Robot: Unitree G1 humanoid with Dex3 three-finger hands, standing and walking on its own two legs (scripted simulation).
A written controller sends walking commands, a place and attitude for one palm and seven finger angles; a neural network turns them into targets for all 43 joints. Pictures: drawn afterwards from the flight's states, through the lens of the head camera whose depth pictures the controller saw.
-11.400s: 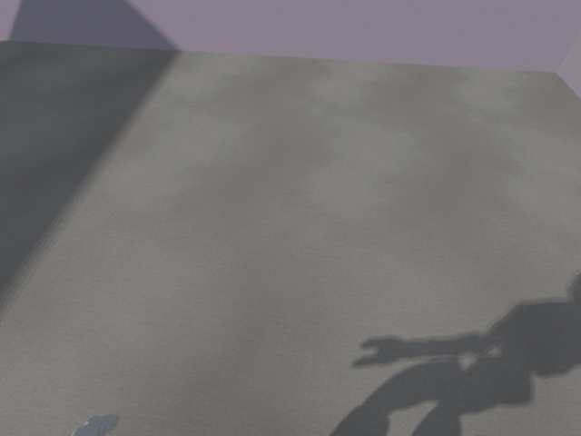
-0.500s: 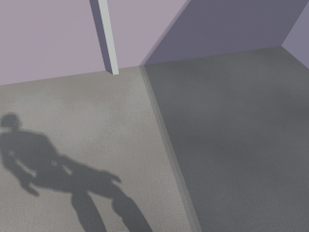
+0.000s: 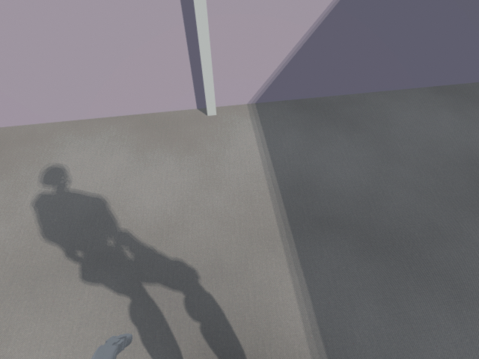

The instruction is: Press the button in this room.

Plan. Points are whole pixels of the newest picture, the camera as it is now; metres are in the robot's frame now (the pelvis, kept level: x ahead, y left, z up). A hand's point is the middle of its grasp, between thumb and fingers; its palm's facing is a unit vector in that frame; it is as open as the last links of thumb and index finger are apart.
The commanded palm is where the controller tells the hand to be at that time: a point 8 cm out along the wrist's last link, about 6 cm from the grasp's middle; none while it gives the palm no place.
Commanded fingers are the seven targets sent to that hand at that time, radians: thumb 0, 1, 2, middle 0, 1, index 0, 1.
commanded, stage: turn or walk to find it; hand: left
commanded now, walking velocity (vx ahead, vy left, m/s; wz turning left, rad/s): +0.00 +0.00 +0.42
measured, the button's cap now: out of the picture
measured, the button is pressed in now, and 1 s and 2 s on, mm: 0 0 0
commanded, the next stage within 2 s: none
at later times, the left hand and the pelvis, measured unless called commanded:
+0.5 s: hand out of the picture -0.05 +0.20 -0.18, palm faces +0.30 -0.93 -0.24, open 7.4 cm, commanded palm none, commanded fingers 0.00 0.90 0.90 -0.20 -0.30 -0.20 -0.30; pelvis -0.03 +0.00 -0.01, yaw +15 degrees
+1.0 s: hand out of the picture -0.02 +0.21 -0.15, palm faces +0.42 -0.86 -0.28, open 7.4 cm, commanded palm none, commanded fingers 0.00 0.90 0.90 -0.20 -0.30 -0.20 -0.30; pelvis -0.04 -0.03 -0.01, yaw +25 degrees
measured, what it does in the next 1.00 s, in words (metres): steps on the spot, turning left: right foot, then left foot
